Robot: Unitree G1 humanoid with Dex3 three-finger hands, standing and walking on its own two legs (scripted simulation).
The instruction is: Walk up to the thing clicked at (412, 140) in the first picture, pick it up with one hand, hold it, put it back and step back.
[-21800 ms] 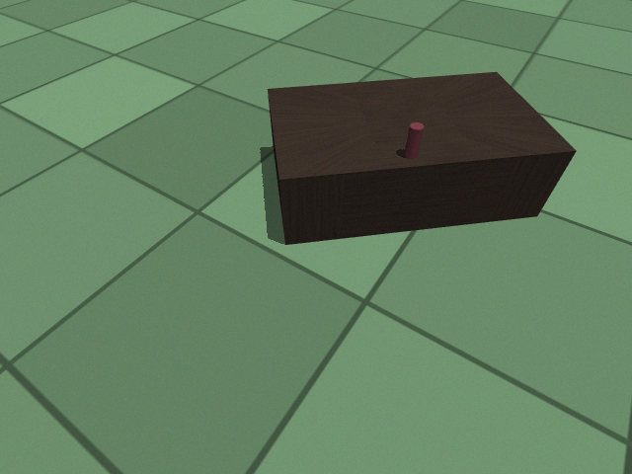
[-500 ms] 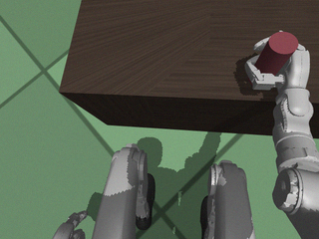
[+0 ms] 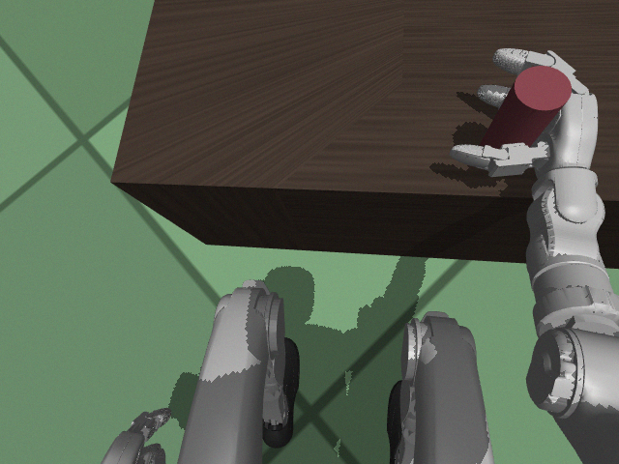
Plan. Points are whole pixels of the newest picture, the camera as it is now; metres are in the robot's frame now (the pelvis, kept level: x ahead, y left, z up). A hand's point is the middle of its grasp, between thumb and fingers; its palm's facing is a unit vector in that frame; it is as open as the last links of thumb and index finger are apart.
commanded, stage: withdraw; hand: right
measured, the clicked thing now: (516, 125) +0.52 -0.16 +0.00
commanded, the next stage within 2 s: rise in 0.36 s
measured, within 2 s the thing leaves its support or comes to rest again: neither
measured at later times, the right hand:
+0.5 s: hand out of the picture +0.55 -0.21 +0.12, palm faces +0.07 +1.00 -0.04, open 16.6 cm
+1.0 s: hand out of the picture +0.51 -0.25 +0.19, palm faces +0.14 +0.92 -0.37, open 17.3 cm
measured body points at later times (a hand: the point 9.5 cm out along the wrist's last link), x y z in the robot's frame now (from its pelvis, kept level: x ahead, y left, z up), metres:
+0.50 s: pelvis +0.01 +0.00 +0.07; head +0.21 -0.03 +0.47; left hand +0.08 +0.28 -0.04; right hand +0.54 -0.27 +0.13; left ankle +0.12 +0.14 -0.39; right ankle +0.07 -0.11 -0.39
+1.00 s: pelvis +0.06 +0.00 +0.24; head +0.20 -0.02 +0.67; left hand +0.07 +0.27 +0.13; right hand +0.50 -0.30 +0.22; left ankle +0.12 +0.14 -0.39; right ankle +0.07 -0.11 -0.39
